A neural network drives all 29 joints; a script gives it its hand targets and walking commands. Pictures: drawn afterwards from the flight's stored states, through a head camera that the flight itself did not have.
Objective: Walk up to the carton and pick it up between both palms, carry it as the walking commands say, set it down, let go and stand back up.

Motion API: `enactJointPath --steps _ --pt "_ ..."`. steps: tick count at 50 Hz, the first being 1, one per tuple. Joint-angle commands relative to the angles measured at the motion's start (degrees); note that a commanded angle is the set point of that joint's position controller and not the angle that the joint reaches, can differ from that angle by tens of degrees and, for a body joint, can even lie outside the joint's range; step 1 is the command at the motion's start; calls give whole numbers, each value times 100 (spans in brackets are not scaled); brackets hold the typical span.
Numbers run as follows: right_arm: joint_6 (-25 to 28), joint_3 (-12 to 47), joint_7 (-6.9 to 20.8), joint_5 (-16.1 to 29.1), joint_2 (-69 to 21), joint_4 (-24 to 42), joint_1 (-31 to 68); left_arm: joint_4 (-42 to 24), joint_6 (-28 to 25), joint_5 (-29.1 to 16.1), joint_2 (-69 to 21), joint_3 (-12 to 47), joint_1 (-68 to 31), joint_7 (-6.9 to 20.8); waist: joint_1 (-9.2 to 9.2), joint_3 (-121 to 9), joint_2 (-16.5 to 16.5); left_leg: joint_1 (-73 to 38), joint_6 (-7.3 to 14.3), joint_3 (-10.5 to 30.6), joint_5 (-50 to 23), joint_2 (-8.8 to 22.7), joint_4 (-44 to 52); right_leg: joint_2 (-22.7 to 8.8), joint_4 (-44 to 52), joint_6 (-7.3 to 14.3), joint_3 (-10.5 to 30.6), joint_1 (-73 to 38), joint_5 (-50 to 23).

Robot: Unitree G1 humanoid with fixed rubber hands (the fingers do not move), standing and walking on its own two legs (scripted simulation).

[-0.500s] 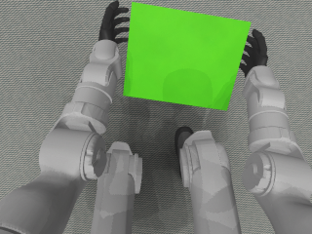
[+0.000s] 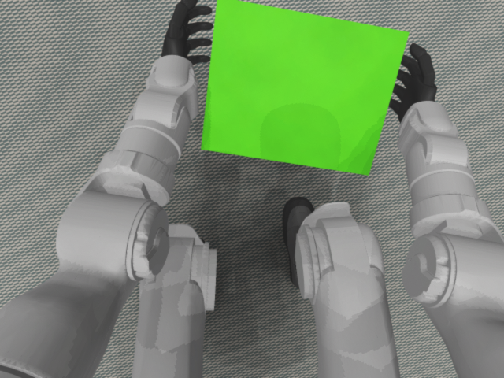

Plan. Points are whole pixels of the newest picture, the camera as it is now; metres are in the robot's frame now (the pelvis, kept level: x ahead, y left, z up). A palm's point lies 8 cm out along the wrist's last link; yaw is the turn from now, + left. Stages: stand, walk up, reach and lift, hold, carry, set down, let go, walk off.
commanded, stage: set down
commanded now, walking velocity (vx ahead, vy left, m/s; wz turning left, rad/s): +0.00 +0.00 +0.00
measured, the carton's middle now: (289, 94) +0.48 -0.13 -0.26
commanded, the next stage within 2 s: none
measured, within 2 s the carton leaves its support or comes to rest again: rests again in 1.00 s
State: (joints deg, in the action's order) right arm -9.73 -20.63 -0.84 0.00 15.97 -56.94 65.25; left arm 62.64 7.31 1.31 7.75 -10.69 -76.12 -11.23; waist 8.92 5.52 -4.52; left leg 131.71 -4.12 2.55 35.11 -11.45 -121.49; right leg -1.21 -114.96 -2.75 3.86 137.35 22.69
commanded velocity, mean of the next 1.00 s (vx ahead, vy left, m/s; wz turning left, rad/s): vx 0.00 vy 0.00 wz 0.00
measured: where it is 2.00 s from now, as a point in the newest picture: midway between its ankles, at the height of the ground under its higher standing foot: (247, 278)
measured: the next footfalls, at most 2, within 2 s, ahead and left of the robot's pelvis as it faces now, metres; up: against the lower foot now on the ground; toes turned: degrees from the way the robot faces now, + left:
none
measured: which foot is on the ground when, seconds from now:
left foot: down 0.00-1.00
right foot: down 0.00-1.00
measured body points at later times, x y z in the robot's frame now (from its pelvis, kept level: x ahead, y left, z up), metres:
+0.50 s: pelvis +0.00 +0.00 -0.01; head +0.35 -0.04 +0.27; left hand +0.55 +0.03 -0.18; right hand +0.45 -0.29 -0.19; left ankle +0.09 +0.11 -0.35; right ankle +0.15 -0.14 -0.35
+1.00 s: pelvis +0.01 +0.00 -0.01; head +0.36 -0.04 +0.26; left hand +0.56 +0.03 -0.19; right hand +0.46 -0.29 -0.20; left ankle +0.09 +0.11 -0.35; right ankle +0.14 -0.14 -0.35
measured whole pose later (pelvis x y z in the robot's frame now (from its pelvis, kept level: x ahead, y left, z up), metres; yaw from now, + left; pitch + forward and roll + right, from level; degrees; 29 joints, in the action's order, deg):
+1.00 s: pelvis +0.01 +0.00 -0.01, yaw +0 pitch +44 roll +0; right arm -1.5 -17.3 -1.2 4.6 17.7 -66.1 70.5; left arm 67.5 2.0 -1.0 11.2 -8.2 -79.6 -8.3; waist 8.8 9.1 -4.1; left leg 132.1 -3.3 2.0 36.3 -9.0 -124.1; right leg -2.8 -117.9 -1.4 2.5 137.6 24.5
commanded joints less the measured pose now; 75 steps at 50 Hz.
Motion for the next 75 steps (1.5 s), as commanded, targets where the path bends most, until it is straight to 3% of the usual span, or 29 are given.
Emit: enactJointPath --steps 1,9,13,20,26,27,37,42,48,55,61,63,64,68,71,75 --pt "535 1512 1220 456 -3258 1211 4290 -597 -164 -320 -4267 1507 -2722 1404 542 -5263 -456 -985 290 -562 -667 33 1123 354 385 198 -624 -4303 -1456" --pt "693 1467 1007 387 -3145 899 4076 -672 -279 -682 -4351 1824 -2920 1510 884 -5208 -517 -900 220 -530 -798 46 973 349 377 269 -601 -4575 -1706" --pt "742 1495 1019 446 -3173 840 3990 -574 -323 -665 -4313 1796 -2800 1477 824 -5180 -556 -1023 208 -522 -987 58 913 363 333 251 -584 -4416 -1822" --pt "751 1511 1098 456 -2975 716 4001 -145 -293 -352 -4054 1486 -2422 1427 544 -4749 -594 -1129 264 -452 -868 95 1032 339 259 217 -605 -3829 -1471" --pt "761 1391 1114 411 -2917 403 3731 -159 -347 -358 -3874 1494 -2505 1413 641 -4651 -541 -1199 273 -386 -815 103 1058 322 211 225 -626 -3683 -1360" --pt "772 1330 1113 421 -2844 357 3718 -101 -337 -329 -3860 1513 -2491 1404 628 -4592 -700 -1246 255 -397 -849 121 1077 313 207 242 -621 -3599 -1378" --pt "843 1364 1079 394 -2761 52 3306 93 -408 -279 -3588 1420 -2141 1386 566 -4452 -503 -1227 245 -380 -1057 151 978 302 189 216 -558 -3620 -1517" --pt "907 1378 1011 449 -2692 -53 3214 175 -447 -228 -3446 1427 -1955 1378 442 -4369 -581 -1142 269 -418 -1036 168 953 312 170 209 -497 -3682 -1536" --pt "974 1341 914 471 -2426 -234 3032 288 -483 -217 -3168 1378 -1827 1365 480 -4258 -593 -1009 245 -437 -936 197 874 298 206 207 -435 -3781 -1495" --pt "1160 1156 627 566 -1469 -589 2509 197 -629 -378 -2230 1458 -1581 1121 606 -4278 -511 -1185 183 -381 -990 276 877 230 206 160 -478 -3889 -1555" --pt "1459 555 48 691 697 -1138 1314 46 -728 -623 12 1427 -1095 541 716 -4220 -473 -1338 91 -353 -857 461 930 61 307 154 -429 -4056 -1523" --pt "1521 448 -69 745 956 -1296 1054 31 -706 -755 307 1491 -1028 417 767 -4310 -444 -1489 91 -284 -885 526 985 -1 318 164 -424 -4036 -1539" --pt "1576 356 -139 789 1186 -1061 1132 -121 -700 -832 468 1461 -1062 355 765 -4442 -461 -1521 90 -281 -1003 551 960 -18 308 175 -408 -4065 -1631" --pt "1723 379 -201 1084 1376 -317 1501 -783 -750 -1053 828 1489 -1437 246 723 -4976 -309 -1753 148 -243 -1420 628 858 -40 244 178 -350 -4250 -2120" --pt "1688 586 -110 1365 1413 -234 1588 -1148 -756 -1100 1067 1530 -1658 222 572 -5174 -399 -2032 132 -248 -1488 694 863 -65 198 152 -296 -4245 -2151" --pt "1600 689 -51 1529 1497 -274 1567 -1104 -677 -1106 1211 1464 -1613 237 446 -5131 -432 -2142 140 -269 -1209 720 876 -133 219 148 -294 -4240 -1841"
